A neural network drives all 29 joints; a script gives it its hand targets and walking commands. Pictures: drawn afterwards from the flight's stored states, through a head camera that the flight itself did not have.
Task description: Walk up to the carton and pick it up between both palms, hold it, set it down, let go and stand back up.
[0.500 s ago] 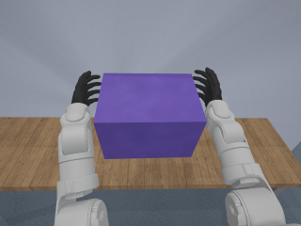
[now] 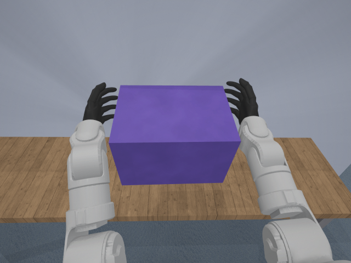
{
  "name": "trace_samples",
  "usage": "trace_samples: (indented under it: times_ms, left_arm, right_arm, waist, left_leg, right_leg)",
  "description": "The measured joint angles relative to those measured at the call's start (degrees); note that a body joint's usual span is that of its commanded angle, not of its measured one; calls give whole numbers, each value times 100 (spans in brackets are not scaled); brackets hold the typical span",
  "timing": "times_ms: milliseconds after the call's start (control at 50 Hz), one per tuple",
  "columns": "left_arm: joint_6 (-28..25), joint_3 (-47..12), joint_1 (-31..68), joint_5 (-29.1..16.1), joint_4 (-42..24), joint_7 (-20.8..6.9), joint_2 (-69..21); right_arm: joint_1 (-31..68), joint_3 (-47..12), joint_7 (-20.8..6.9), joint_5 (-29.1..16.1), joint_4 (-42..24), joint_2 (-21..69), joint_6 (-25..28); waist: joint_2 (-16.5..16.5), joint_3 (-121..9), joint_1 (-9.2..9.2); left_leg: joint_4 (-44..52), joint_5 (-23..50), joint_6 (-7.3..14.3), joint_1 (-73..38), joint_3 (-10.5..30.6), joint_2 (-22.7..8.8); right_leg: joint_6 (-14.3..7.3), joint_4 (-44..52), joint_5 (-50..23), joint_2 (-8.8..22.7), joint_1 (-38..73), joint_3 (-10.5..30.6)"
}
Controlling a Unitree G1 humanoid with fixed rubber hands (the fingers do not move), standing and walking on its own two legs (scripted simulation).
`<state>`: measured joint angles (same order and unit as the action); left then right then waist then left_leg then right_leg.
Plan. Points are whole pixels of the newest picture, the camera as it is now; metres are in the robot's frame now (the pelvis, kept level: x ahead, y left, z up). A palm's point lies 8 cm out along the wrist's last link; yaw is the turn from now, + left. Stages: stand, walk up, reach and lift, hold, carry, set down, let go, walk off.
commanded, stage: hold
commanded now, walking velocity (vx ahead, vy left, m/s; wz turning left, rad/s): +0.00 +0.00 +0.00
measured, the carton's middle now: (172, 135) +0.36 +0.01 +0.13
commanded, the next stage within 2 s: none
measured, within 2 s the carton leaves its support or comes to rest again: neither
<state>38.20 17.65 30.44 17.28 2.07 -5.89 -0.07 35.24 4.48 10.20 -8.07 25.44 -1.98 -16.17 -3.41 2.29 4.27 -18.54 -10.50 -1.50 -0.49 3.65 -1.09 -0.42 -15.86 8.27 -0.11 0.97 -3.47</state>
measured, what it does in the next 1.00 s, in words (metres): stands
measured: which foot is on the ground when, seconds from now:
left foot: down 0.00-1.00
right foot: down 0.00-1.00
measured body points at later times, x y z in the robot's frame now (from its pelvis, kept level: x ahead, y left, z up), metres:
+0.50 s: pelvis +0.00 +0.00 +0.00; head -0.05 +0.03 +0.45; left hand +0.37 +0.18 +0.19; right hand +0.37 -0.16 +0.19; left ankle +0.01 +0.14 -0.75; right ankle +0.02 -0.11 -0.75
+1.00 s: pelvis +0.00 +0.00 +0.00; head -0.04 +0.03 +0.45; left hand +0.36 +0.18 +0.19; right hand +0.37 -0.16 +0.19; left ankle +0.01 +0.14 -0.75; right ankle +0.02 -0.11 -0.75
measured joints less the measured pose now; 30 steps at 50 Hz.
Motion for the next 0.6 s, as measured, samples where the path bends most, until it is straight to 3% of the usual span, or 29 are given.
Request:
trace_samples:
  times_ms: [600]
  left_arm:
    - [-9,3,47,39,66,2,-10]
  right_arm:
    - [39,35,-20,-9,84,-7,50]
  waist:
    - [-16,6,-3]
  left_leg:
    - [-1,-9,12,-13,-11,13]
  right_leg:
    - [12,11,1,13,17,8]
